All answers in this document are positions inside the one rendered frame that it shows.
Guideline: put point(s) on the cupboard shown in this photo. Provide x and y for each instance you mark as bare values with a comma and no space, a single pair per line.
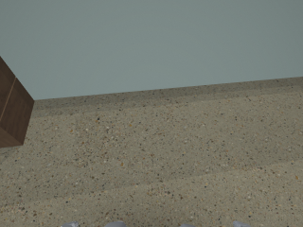
16,106

